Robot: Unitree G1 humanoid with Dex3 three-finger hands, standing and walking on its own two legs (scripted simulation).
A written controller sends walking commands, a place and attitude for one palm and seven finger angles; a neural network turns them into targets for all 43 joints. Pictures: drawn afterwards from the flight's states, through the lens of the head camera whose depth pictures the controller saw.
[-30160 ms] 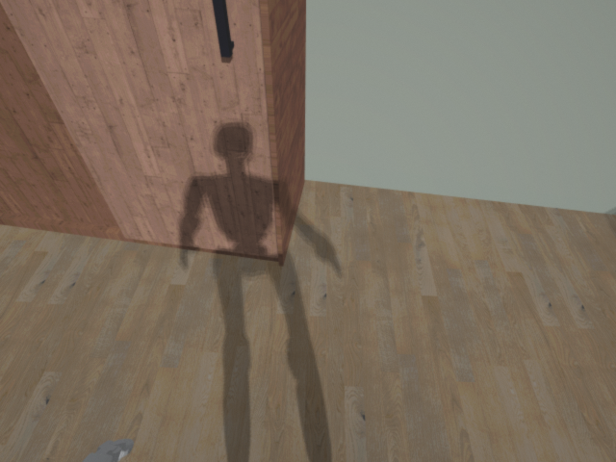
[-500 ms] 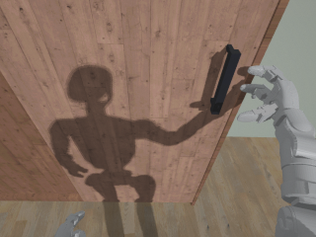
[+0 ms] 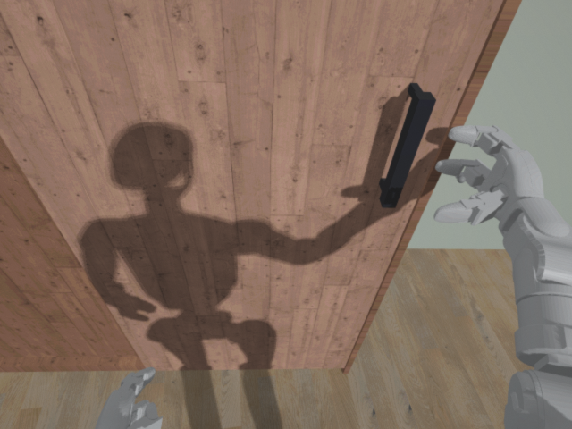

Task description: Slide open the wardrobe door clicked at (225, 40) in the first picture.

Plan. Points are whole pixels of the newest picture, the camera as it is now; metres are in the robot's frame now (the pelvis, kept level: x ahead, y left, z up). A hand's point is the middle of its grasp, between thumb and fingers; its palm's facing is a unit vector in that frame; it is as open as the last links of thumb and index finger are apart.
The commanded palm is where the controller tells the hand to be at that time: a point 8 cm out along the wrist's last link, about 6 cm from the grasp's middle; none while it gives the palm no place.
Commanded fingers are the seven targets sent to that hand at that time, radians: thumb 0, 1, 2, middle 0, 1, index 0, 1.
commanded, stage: move the hooked fingers beside the handle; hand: right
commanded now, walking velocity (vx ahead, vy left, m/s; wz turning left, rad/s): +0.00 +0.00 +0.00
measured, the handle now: (400, 149) +0.47 -0.12 +0.19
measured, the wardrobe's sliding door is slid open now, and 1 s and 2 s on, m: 0.00 0.00 0.00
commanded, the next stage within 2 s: feel for the door with the fingertips in 0.44 s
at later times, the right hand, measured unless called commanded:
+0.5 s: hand (458, 183) +0.39 -0.19 +0.19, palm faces -0.03 +1.00 -0.02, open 14.0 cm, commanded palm +0.38 -0.24 +0.20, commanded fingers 0.00 0.50 -0.30 0.30 1.20 0.30 1.20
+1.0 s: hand (424, 176) +0.40 -0.14 +0.20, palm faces -0.06 +1.00 +0.00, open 14.0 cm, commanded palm +0.39 -0.20 +0.20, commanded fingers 0.00 0.50 -0.30 0.30 1.20 0.30 1.20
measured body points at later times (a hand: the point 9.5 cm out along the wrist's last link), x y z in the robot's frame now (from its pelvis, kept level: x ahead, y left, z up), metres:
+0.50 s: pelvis +0.00 +0.00 +0.00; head -0.01 +0.02 +0.45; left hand +0.13 +0.26 -0.10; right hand +0.39 -0.24 +0.20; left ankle -0.04 +0.07 -0.74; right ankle +0.01 -0.09 -0.74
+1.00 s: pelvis +0.00 -0.01 +0.00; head -0.02 +0.00 +0.45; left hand +0.15 +0.23 -0.09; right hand +0.40 -0.20 +0.20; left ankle -0.04 +0.07 -0.74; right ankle +0.01 -0.09 -0.74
